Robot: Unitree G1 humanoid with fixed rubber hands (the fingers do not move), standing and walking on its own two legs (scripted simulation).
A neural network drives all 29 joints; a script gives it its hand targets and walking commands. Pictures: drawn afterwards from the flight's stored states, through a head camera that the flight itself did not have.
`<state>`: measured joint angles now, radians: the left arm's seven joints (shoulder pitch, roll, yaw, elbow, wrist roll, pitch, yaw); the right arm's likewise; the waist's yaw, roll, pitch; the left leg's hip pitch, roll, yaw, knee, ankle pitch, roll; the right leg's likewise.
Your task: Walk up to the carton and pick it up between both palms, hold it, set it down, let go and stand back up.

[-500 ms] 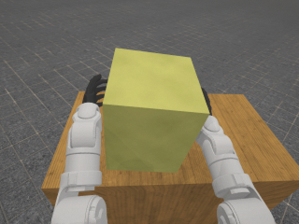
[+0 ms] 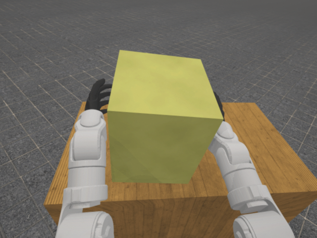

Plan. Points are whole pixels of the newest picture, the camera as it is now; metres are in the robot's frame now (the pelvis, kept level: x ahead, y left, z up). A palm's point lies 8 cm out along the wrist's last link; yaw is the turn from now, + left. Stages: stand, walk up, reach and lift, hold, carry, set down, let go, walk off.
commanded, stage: hold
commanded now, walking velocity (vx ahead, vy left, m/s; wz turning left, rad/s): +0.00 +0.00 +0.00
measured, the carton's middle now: (155, 121) +0.37 +0.00 +0.16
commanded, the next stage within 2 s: none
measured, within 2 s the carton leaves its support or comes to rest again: neither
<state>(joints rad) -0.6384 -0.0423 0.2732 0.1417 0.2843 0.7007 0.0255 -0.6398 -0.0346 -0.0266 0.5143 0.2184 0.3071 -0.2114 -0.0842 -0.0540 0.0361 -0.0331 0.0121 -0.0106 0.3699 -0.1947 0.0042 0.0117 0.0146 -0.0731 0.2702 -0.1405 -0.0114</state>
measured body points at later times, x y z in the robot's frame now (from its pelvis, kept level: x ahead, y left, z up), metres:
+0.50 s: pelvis -0.01 -0.01 +0.00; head -0.06 +0.02 +0.45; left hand +0.37 +0.15 +0.21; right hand +0.37 -0.14 +0.20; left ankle +0.02 +0.11 -0.75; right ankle +0.02 -0.11 -0.75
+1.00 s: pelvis +0.00 +0.00 +0.00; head -0.06 +0.02 +0.44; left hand +0.36 +0.16 +0.22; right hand +0.37 -0.14 +0.20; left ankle +0.02 +0.11 -0.75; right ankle +0.02 -0.11 -0.75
